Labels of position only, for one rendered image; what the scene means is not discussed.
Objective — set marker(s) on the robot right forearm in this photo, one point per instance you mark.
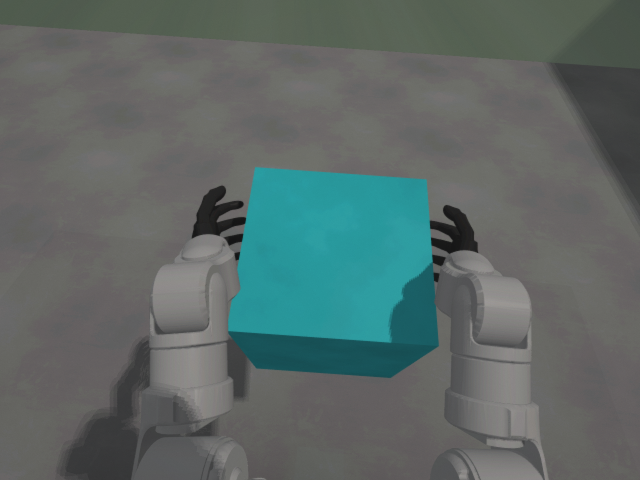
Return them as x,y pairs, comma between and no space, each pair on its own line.
490,393

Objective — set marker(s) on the robot left forearm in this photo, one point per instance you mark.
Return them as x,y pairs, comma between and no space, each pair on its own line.
188,330

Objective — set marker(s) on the carton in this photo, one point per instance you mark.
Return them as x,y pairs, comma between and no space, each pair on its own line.
336,274

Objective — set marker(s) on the robot right hand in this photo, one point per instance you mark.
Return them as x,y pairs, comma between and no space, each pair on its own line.
462,235

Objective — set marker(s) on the robot left upper arm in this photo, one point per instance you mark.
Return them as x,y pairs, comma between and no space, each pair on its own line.
194,458

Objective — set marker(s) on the robot right upper arm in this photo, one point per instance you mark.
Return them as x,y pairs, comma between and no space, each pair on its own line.
483,464

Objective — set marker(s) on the robot left hand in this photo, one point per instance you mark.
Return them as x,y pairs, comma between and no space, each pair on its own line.
208,214

